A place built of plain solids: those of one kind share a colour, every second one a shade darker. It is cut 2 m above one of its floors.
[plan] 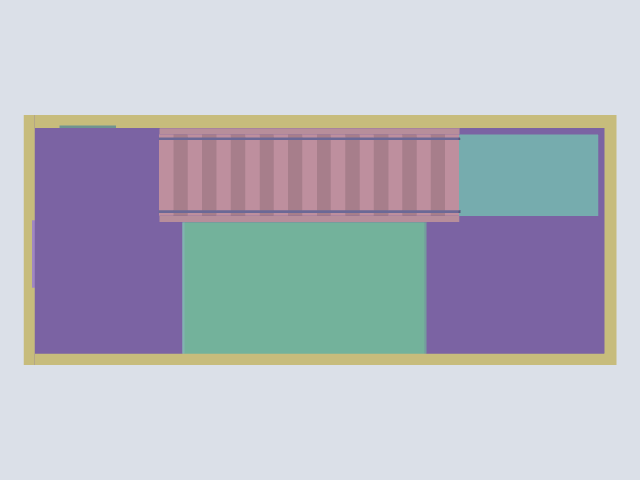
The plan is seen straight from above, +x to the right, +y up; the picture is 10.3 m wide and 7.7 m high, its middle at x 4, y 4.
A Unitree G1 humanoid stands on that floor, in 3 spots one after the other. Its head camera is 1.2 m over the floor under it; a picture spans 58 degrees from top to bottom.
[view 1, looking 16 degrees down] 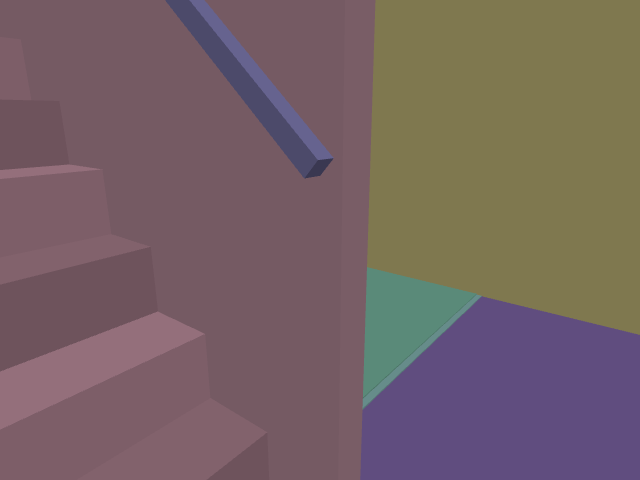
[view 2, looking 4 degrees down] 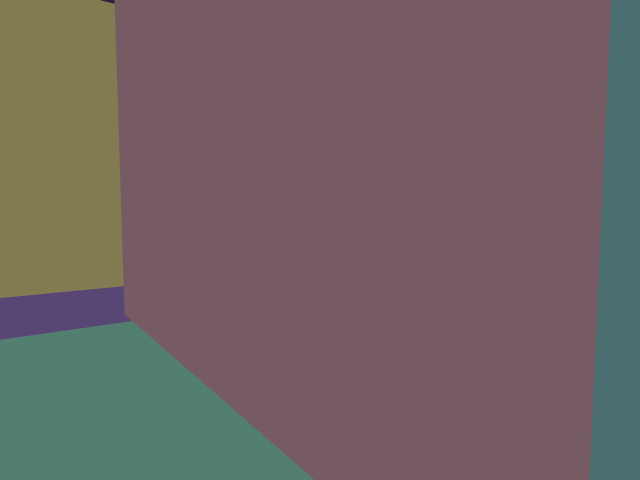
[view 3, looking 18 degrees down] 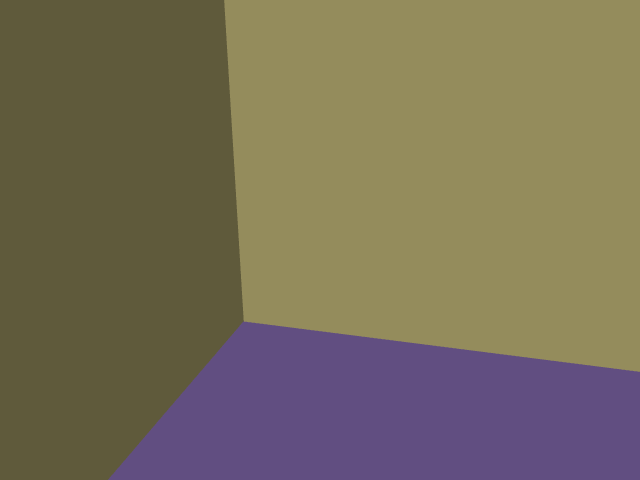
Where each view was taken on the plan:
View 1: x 0.97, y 5.04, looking -52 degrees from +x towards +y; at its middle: wall_wall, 0.86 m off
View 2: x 6.68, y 3.23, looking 144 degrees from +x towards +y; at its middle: wall_wall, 1.80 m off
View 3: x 0.38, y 3.77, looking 104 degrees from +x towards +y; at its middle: wall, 2.19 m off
